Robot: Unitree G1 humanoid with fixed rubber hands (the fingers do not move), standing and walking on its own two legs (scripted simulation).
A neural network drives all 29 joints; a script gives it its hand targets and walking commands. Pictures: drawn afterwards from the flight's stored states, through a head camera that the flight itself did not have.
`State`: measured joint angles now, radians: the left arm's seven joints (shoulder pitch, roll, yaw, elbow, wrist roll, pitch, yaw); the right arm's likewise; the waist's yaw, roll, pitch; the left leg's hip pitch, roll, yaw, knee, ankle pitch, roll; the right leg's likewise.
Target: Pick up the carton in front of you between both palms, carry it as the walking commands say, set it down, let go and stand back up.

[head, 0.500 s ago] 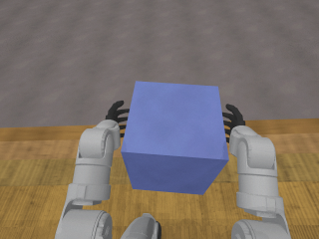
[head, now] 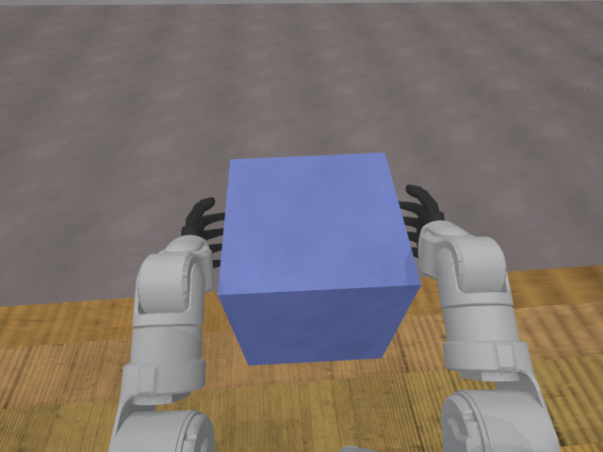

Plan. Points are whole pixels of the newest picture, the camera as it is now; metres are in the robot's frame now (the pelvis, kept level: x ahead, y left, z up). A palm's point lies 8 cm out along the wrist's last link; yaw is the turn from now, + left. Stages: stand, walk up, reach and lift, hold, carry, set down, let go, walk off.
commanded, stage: carry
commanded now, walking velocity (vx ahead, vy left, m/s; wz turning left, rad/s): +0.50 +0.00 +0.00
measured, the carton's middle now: (311, 266) +0.36 -0.01 +0.04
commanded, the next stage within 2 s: none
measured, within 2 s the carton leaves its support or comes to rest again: neither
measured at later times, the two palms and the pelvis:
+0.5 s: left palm (242, 166) +0.73 +0.14 -0.07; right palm (369, 172) +0.71 -0.16 -0.07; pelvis +0.38 +0.01 -0.19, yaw +0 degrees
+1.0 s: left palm (249, 152) +1.08 +0.17 -0.28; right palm (334, 145) +1.11 -0.13 -0.28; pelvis +0.76 -0.03 -0.35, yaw +1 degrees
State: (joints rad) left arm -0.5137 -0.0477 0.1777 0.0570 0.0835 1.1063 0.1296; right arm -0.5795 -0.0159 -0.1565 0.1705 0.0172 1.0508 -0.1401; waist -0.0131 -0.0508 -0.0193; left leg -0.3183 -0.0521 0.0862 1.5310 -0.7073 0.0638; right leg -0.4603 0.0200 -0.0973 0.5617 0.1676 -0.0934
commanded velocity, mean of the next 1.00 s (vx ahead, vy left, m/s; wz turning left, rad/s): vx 0.50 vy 0.00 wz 0.00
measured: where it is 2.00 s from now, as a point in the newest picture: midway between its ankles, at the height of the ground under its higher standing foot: (290, 245)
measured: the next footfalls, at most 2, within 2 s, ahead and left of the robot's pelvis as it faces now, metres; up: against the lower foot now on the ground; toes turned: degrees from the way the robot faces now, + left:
left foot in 0.40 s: +0.45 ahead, +0.05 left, -0.15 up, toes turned +2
right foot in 0.80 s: +0.78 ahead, -0.06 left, -0.30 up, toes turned +0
